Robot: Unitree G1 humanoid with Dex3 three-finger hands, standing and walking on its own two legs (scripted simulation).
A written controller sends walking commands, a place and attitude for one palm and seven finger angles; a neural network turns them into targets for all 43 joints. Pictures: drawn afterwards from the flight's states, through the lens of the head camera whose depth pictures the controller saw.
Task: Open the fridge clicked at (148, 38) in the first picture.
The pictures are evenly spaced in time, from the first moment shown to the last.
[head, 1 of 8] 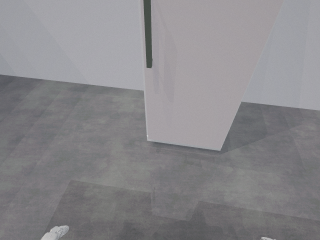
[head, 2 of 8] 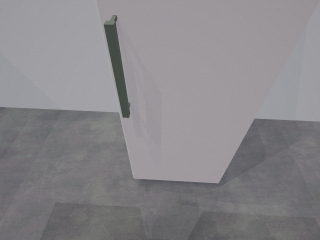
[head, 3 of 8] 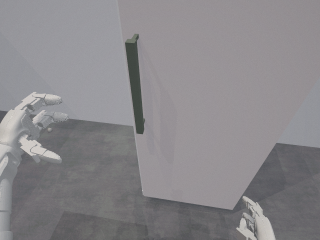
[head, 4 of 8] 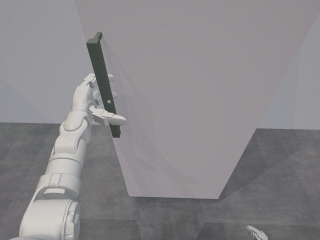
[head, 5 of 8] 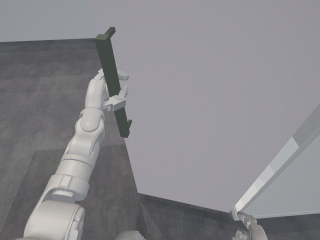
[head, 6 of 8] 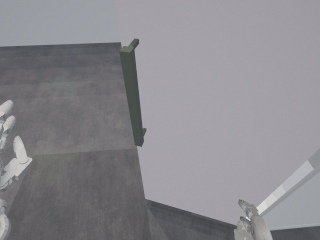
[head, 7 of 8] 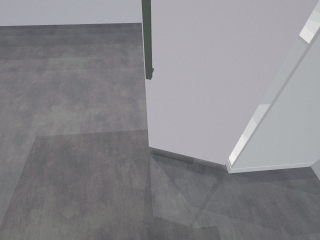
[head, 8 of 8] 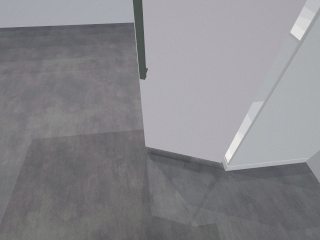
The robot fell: no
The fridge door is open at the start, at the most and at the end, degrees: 0 77 69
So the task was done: yes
